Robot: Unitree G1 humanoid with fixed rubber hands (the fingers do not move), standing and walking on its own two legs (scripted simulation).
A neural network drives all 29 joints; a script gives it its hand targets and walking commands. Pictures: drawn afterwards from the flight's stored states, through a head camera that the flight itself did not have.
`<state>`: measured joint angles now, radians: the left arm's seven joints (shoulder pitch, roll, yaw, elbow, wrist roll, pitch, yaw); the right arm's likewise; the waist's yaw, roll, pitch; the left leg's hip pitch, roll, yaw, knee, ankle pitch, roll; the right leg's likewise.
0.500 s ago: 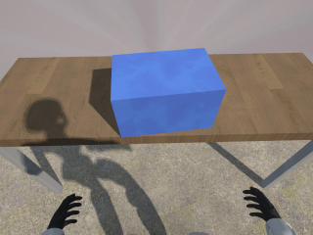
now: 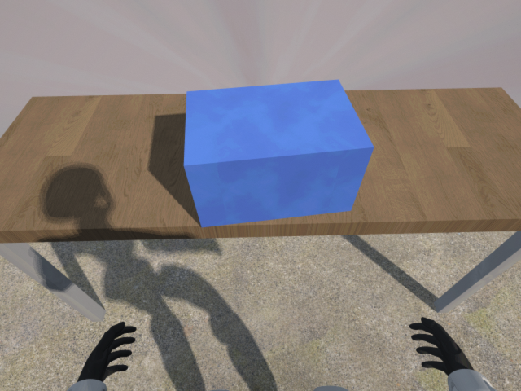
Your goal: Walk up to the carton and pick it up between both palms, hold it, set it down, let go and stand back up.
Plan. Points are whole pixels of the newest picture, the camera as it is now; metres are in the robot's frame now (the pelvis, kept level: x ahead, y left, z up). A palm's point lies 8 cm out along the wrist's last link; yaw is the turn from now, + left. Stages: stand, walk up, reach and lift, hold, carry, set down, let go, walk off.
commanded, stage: stand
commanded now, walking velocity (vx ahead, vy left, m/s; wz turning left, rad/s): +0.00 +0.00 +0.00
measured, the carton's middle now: (270, 152) +0.54 -0.01 +0.03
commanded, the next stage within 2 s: none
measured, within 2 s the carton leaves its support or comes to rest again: neither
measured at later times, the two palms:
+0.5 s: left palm (92, 379) +0.15 +0.28 -0.06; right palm (459, 374) +0.14 -0.28 -0.07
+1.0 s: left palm out of the picture +0.13 +0.28 -0.06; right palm (468, 389) +0.12 -0.28 -0.07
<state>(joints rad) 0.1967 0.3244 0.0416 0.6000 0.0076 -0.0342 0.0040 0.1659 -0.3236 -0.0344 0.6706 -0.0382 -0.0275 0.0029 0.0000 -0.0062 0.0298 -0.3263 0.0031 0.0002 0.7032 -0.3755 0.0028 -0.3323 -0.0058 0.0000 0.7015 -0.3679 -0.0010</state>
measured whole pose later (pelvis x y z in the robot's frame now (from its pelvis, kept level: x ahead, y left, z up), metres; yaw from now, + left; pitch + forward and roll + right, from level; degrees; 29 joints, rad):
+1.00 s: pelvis -0.01 +0.00 +0.01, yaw +0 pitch -1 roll +0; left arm 0.20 0.33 0.04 0.66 0.01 -0.04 0.00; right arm 0.15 -0.33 -0.03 0.77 -0.03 -0.03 0.02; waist 0.00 -0.01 0.03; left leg -0.28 0.00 0.00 0.58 -0.29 0.00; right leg -0.28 -0.01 0.00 0.58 -0.28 0.00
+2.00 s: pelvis -0.02 +0.00 +0.02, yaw +0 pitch -2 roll +0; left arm 0.18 0.33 0.04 0.74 0.01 -0.04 0.00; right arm 0.12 -0.33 -0.03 0.87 -0.03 -0.03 0.01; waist 0.00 -0.02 0.03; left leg -0.22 0.00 0.00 0.48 -0.23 0.00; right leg -0.22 -0.01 0.00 0.46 -0.22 0.00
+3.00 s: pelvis -0.01 +0.00 +0.03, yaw +0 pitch -2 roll +0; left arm 0.17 0.33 0.04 0.82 0.01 -0.04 0.00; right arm 0.13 -0.33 -0.03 0.93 -0.03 -0.03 0.01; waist 0.00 -0.02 0.03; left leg -0.18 0.00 0.00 0.40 -0.20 0.00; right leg -0.18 -0.01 0.00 0.40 -0.19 0.00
